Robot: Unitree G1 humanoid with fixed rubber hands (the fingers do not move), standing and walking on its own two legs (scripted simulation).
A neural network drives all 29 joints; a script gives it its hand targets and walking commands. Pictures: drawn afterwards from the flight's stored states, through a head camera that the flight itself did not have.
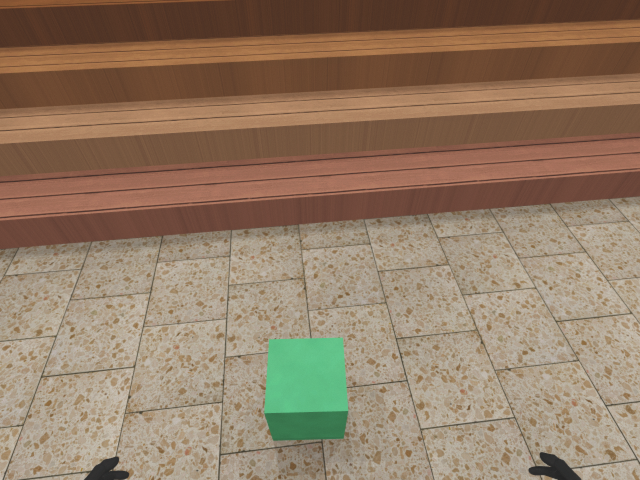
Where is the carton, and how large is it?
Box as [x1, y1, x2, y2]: [264, 338, 347, 440]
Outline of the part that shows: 269,339 264,413 273,440 343,438 347,415 347,400 342,338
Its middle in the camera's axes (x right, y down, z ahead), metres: -0.04 +0.45 +1.12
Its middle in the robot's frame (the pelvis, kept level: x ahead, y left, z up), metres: +0.47 +0.05 -0.66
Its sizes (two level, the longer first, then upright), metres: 0.210 0.200 0.250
